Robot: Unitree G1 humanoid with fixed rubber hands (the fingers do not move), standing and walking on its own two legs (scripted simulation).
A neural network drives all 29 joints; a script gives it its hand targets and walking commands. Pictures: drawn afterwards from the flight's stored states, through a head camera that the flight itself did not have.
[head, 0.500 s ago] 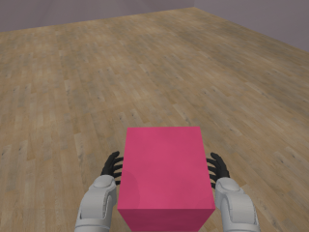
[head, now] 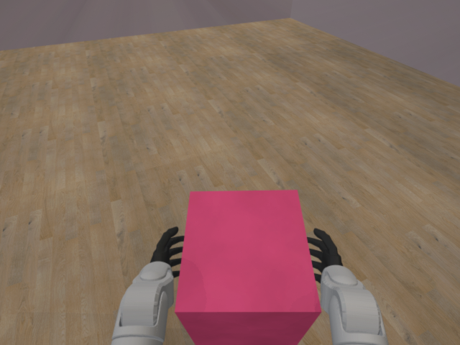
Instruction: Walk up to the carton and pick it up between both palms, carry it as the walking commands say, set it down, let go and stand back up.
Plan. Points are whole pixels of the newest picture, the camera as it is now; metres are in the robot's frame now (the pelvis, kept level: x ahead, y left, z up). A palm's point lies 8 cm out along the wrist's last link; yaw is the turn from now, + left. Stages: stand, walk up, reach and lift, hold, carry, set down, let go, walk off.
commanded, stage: carry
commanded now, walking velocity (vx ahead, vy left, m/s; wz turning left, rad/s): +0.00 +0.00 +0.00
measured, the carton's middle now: (244, 272) +0.30 +0.00 -0.03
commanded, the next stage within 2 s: hold in 0.04 s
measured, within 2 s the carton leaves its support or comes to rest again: neither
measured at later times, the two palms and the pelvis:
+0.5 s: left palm (165, 248) +0.29 +0.14 +0.05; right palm (331, 261) +0.28 -0.15 +0.05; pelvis +0.01 +0.00 +0.01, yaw -4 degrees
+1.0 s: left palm (169, 257) +0.29 +0.13 +0.04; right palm (334, 267) +0.28 -0.16 +0.04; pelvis -0.01 -0.01 +0.01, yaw -4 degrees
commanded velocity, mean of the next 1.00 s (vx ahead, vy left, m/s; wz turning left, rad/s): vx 0.00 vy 0.00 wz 0.00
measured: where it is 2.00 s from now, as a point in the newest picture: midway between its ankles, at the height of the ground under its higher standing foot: outside the picture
